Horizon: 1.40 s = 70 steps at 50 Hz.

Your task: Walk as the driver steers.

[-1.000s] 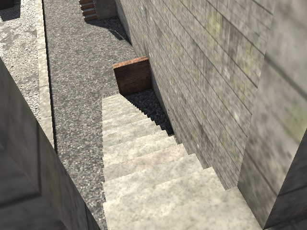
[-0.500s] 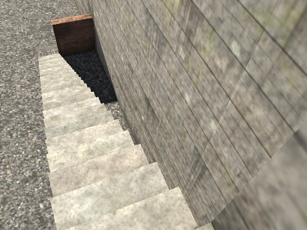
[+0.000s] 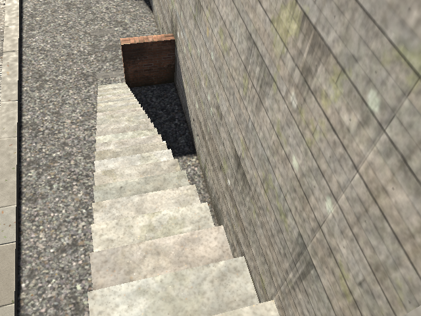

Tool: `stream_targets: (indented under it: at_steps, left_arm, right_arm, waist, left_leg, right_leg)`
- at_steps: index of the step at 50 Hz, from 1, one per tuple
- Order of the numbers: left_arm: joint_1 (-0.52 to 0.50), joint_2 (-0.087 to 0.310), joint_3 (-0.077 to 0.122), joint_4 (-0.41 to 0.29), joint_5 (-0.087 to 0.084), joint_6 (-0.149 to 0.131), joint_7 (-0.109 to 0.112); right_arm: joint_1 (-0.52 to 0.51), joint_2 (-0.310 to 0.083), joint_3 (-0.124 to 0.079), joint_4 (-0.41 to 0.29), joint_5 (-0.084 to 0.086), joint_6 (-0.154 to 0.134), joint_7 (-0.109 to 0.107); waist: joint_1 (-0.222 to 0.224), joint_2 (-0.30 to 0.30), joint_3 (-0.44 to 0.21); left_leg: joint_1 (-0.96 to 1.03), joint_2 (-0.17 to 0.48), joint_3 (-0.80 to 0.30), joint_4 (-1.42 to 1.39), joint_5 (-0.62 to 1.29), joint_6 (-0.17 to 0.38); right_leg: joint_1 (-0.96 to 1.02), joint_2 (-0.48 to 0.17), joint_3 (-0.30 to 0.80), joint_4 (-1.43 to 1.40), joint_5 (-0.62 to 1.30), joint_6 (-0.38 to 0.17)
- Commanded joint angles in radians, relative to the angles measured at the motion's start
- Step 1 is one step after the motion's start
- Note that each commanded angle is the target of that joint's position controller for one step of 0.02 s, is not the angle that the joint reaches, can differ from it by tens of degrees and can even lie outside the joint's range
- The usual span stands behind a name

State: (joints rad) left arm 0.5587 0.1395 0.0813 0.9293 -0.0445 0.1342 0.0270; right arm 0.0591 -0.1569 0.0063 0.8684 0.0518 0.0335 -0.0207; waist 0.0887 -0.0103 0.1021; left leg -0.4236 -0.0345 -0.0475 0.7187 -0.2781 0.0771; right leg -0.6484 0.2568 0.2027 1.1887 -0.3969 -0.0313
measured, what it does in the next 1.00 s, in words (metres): steps to the right, turning left: right foot, then left foot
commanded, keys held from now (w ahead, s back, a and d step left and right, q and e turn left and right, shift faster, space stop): w+shift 0.34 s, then w+q+shift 0.58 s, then w+shift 0.08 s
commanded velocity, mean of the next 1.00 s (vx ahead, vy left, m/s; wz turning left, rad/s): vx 0.64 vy -0.04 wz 0.42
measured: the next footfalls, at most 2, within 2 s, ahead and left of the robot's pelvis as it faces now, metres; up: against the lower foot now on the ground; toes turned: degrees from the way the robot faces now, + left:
right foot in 0.32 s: -0.01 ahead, -0.22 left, +0.00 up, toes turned +2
left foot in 0.66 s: -0.14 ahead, -0.01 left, +0.00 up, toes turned +16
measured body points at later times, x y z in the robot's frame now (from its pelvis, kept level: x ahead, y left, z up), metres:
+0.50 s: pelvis -0.10 -0.10 +0.02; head -0.11 -0.10 +0.47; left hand +0.02 +0.16 -0.09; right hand +0.06 -0.35 -0.10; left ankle -0.08 +0.02 -0.59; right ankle -0.05 -0.22 -0.72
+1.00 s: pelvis -0.07 -0.08 +0.02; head -0.06 -0.06 +0.47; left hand +0.06 +0.24 -0.03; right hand +0.08 -0.34 -0.09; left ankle -0.17 -0.02 -0.72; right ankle +0.09 -0.16 -0.69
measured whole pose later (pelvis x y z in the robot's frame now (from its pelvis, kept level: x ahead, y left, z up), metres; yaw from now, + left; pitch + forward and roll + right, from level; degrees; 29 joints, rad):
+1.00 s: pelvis -0.07 -0.08 +0.02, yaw +27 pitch +0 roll +0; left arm 0.04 0.31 0.03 0.51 0.01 0.01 0.00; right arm 0.43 -0.30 -0.06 0.71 0.01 -0.01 0.00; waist -0.09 -0.04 0.02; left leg -0.11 -0.11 -0.17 0.45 -0.34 0.05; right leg -0.53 -0.01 0.08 0.73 -0.10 0.02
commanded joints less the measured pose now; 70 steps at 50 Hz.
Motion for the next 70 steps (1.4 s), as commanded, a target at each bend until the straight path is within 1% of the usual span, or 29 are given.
stream_targets:
  at_steps: [1, 2, 5, 8, 11, 12, 13, 16, 18, 19, 20, 21, 23, 24, 25, 29, 30, 31, 33, 34, 35, 37, 40, 47, 49, 52, 55, 58, 70]
  left_arm:
    - [-0.079, 0.192, 0.019, -0.132, 0.003, -0.013, -0.001]
    - [-0.056, 0.216, 0.043, -0.053, 0.075, -0.028, 0.004]
    - [-0.092, 0.164, 0.031, -0.01, 0.064, -0.012, 0.005]
    - [-0.186, 0.126, -0.015, -0.078, -0.038, -0.013, 0.006]
    - [-0.112, 0.136, -0.003, 0.0, 0.069, -0.012, 0.035]
    - [-0.093, 0.129, -0.007, 0.009, 0.052, -0.013, 0.039]
    - [-0.081, 0.075, -0.04, -0.059, 0.011, -0.038, -0.01]
    - [0.052, 0.129, -0.019, -0.041, 0.039, -0.067, -0.026]
    - [-0.216, 0.251, -0.025, -0.181, -0.012, -0.107, -0.051]
    - [-0.294, 0.184, -0.035, -0.2, -0.018, -0.13, -0.071]
    - [-0.326, 0.318, 0.005, -0.186, 0.067, -0.123, 0.011]
    - [-0.398, 0.313, 0.009, -0.214, 0.098, -0.132, 0.044]
    - [-0.466, 0.284, -0.008, -0.253, 0.086, -0.187, 0.059]
    - [-0.418, 0.165, -0.051, -0.267, -0.027, -0.197, 0.024]
    - [-0.403, 0.16, -0.053, -0.271, -0.041, -0.192, 0.014]
    - [-0.446, 0.266, -0.039, -0.365, -0.034, -0.166, 0.027]
    - [-0.441, 0.26, -0.025, -0.335, 0.102, -0.178, 0.05]
    - [-0.451, 0.264, -0.016, -0.341, 0.1, -0.179, 0.048]
    - [-0.501, 0.252, -0.013, -0.363, 0.088, -0.146, 0.039]
    - [-0.594, 0.189, -0.041, -0.45, -0.052, -0.126, 0.029]
    - [-0.693, 0.104, -0.063, -0.546, -0.087, -0.133, 0.015]
    - [-0.847, 0.254, -0.025, -0.641, -0.01, -0.161, -0.027]
    - [-0.71, 0.245, -0.023, -0.591, 0.026, -0.152, -0.016]
    - [-0.622, 0.211, -0.037, -0.51, 0.033, -0.147, -0.016]
    - [-0.554, 0.132, -0.073, -0.479, 0.081, -0.141, -0.039]
    - [-0.347, 0.238, -0.039, -0.407, 0.095, -0.134, -0.016]
    - [-0.116, 0.35, -0.019, -0.346, 0.088, -0.156, -0.017]
    - [-0.235, 0.234, -0.061, -0.382, 0.079, -0.182, -0.03]
    - [-0.293, 0.296, -0.031, -0.322, 0.075, -0.221, -0.067]
  right_arm:
    - [-0.006, -0.151, -0.054, -0.051, 0.017, -0.024, -0.013]
    - [0.12, -0.133, -0.038, -0.015, -0.038, -0.064, -0.011]
    - [0.13, -0.153, -0.049, -0.013, -0.046, -0.091, -0.015]
    - [0.1, -0.192, -0.088, -0.027, -0.01, -0.069, -0.031]
    - [0.153, -0.213, -0.088, -0.016, -0.115, -0.023, 0.005]
    - [0.137, -0.225, -0.096, -0.023, -0.114, -0.006, 0.009]
    - [0.074, -0.269, -0.13, -0.028, -0.027, 0.022, -0.018]
    - [0.112, -0.234, -0.112, 0.034, -0.007, 0.062, -0.061]
    - [-0.228, -0.084, -0.066, -0.135, 0.022, 0.049, 0.015]
    - [-0.312, -0.11, -0.047, -0.176, 0.023, 0.05, 0.047]
    - [-0.216, -0.101, -0.049, -0.177, -0.069, 0.052, 0.042]
    - [0.014, -0.124, -0.055, -0.111, -0.066, 0.029, 0.045]
    - [0.223, -0.183, -0.073, -0.072, -0.075, 0.002, 0.05]
    - [0.156, -0.146, -0.064, -0.093, -0.005, 0.026, 0.041]
    - [0.091, -0.139, -0.053, -0.133, -0.019, 0.031, 0.034]
    - [0.074, -0.152, -0.054, -0.191, -0.052, 0.035, 0.077]
    - [0.109, -0.146, -0.043, -0.202, -0.054, 0.066, 0.068]
    - [0.122, -0.13, -0.041, -0.21, -0.043, 0.068, 0.063]
    - [0.283, -0.129, -0.056, -0.144, -0.034, 0.052, 0.072]
    - [0.377, -0.125, -0.052, -0.106, -0.057, -0.003, 0.099]
    - [0.423, -0.194, -0.053, -0.105, -0.028, -0.022, 0.105]
    - [0.21, -0.373, -0.123, -0.187, -0.037, -0.031, 0.097]
    - [0.175, -0.308, -0.1, -0.252, -0.043, -0.067, 0.062]
    - [0.256, -0.273, -0.09, -0.256, -0.017, -0.073, 0.016]
    - [0.205, -0.295, -0.101, -0.273, -0.066, -0.051, 0.008]
    - [0.195, -0.268, -0.095, -0.284, -0.062, -0.031, -0.005]
    - [0.259, -0.188, -0.059, -0.333, -0.037, -0.028, -0.014]
    - [0.162, -0.217, -0.055, -0.311, -0.079, -0.043, 0.003]
    - [-0.016, -0.219, -0.047, -0.35, -0.062, 0.058, 0.002]
  waist:
    - [-0.09, 0.068, -0.202]
    - [-0.068, 0.001, -0.165]
    - [-0.066, 0.126, -0.112]
    - [-0.128, 0.263, -0.123]
    - [-0.091, 0.16, -0.162]
    - [-0.098, 0.25, -0.165]
    - [-0.1, 0.347, -0.147]
    - [-0.035, 0.082, -0.228]
    - [-0.024, -0.58, 0.074]
    - [-0.019, -0.38, 0.096]
    - [-0.083, -0.163, 0.101]
    - [-0.177, -0.064, -0.024]
    - [-0.218, -0.066, -0.206]
    - [-0.179, -0.183, -0.216]
    - [-0.14, -0.184, -0.201]
    - [-0.14, -0.216, -0.171]
    - [-0.14, -0.189, -0.097]
    - [-0.133, -0.165, -0.082]
    - [-0.166, 0.026, -0.028]
    - [-0.231, 0.214, -0.013]
    - [-0.224, 0.37, 0.056]
    - [-0.173, 0.097, 0.047]
    - [-0.128, 0.018, -0.104]
    - [-0.122, 0.145, -0.139]
    - [-0.105, 0.19, -0.07]
    - [-0.033, 0.105, -0.041]
    - [-0.019, -0.402, -0.198]
    - [-0.086, -0.073, -0.109]
    - [-0.127, -0.16, -0.128]
  left_leg:
    - [0.244, 0.264, -0.297, -0.308, 0.072, 0.091]
    - [0.214, 0.259, -0.295, -0.394, -0.112, 0.063]
    - [0.153, 0.219, -0.263, -0.435, -0.23, 0.055]
    - [0.233, 0.23, -0.257, -0.355, -0.037, 0.116]
    - [0.086, 0.251, -0.25, -0.415, -0.094, 0.134]
    - [0.069, 0.228, -0.242, -0.431, -0.153, 0.119]
    - [0.11, 0.214, -0.216, -0.377, -0.073, 0.115]
    - [-0.031, 0.124, -0.199, -0.249, -0.278, 0.086]
    - [-0.515, -0.139, 0.058, 0.608, -0.228, -0.048]
    - [-0.562, -0.062, -0.089, 0.699, -0.106, -0.018]
    - [-0.46, -0.053, -0.173, 0.687, 0.071, -0.081]
    - [-0.347, -0.064, -0.149, 0.689, 0.166, -0.109]
    - [-0.236, -0.069, -0.093, 0.803, 0.185, -0.11]
    - [-0.291, -0.044, -0.003, 0.748, 0.149, -0.09]
    - [-0.279, -0.021, 0.006, 0.643, 0.141, -0.075]
    - [0.059, 0.04, 0.098, 0.199, 0.056, -0.02]
    - [0.069, 0.115, 0.084, 0.132, -0.057, 0.02]
    - [0.08, 0.132, 0.099, 0.048, -0.122, 0.049]
    - [0.192, 0.08, 0.181, -0.205, -0.103, 0.061]
    - [0.262, 0.02, 0.112, -0.25, -0.111, 0.018]
    - [0.339, 0.22, -0.342, -0.306, -0.334, 0.108]
    - [0.287, 0.354, -0.739, -0.51, -0.561, 0.215]
    - [0.192, 0.253, -0.543, -0.469, -0.328, 0.163]
    - [0.234, 0.087, -0.272, -0.415, 0.157, 0.048]
    - [0.059, 0.127, -0.3, -0.481, 0.153, 0.096]
    - [0.146, 0.109, -0.317, -0.311, 0.319, 0.069]
    - [-0.337, -0.159, -0.112, 0.378, -0.297, -0.008]
    - [-0.336, -0.073, -0.164, 0.474, -0.137, -0.021]
    - [0.112, 0.045, 0.112, 0.238, 0.129, -0.013]
  right_leg:
    - [-0.135, -0.065, 0.046, 0.208, 0.053, 0.057]
    - [-0.084, -0.088, 0.079, 0.137, 0.014, 0.042]
    - [-0.009, -0.12, 0.036, 0.036, 0.036, 0.065]
    - [-0.096, -0.147, -0.01, -0.009, 0.092, 0.108]
    - [0.184, -0.188, -0.137, -0.297, -0.093, 0.093]
    - [0.242, -0.193, -0.171, -0.375, -0.104, 0.083]
    - [0.26, -0.247, -0.173, -0.484, 0.098, 0.08]
    - [0.562, -0.188, -0.193, -0.787, 0.099, 0.047]
    - [0.178, -0.568, 0.265, -1.045, -0.512, -0.044]
    - [0.064, -0.606, 0.273, -1.058, -0.536, -0.035]
    - [0.01, -0.554, 0.263, -1.058, -0.417, -0.035]
    - [0.089, -0.497, 0.147, -1.003, -0.177, -0.011]
    - [0.234, -0.486, 0.07, -0.961, -0.058, -0.038]
    - [0.352, -0.491, -0.092, -0.942, -0.025, 0.003]
    - [0.367, -0.481, -0.109, -0.94, -0.029, 0.008]
    - [0.262, -0.506, -0.195, -0.982, -0.095, 0.023]
    - [0.244, -0.573, -0.13, -1.028, -0.168, -0.012]
    - [0.274, -0.589, -0.139, -1.001, -0.134, -0.017]
    - [0.258, -0.491, -0.28, -0.722, -0.1, -0.007]
    - [0.104, -0.368, -0.39, -0.428, -0.139, 0.005]
    - [-0.289, -0.245, -0.366, -0.087, -0.242, 0.046]
    - [-0.56, -0.347, -0.116, 0.001, 0.075, 0.003]
    - [-0.262, -0.313, -0.112, -0.089, 0.215, 0.052]
    - [0.188, -0.251, -0.131, -0.471, 0.325, 0.045]
    - [0.375, -0.217, -0.215, -0.405, 0.297, 0.057]
    - [0.511, -0.254, -0.175, -0.613, 0.19, 0.023]
    - [0.88, -0.505, 0.333, -0.724, 0.264, -0.053]
    - [0.585, -0.515, 0.289, -0.745, 0.179, -0.111]
    - [0.226, -0.402, -0.13, -0.708, 0.648, -0.098]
